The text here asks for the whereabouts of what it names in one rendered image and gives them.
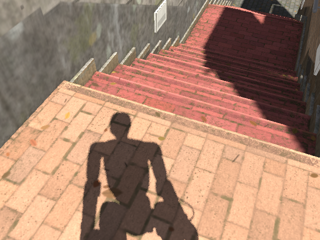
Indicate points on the stairs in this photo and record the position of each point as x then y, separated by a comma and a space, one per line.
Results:
259, 12
255, 99

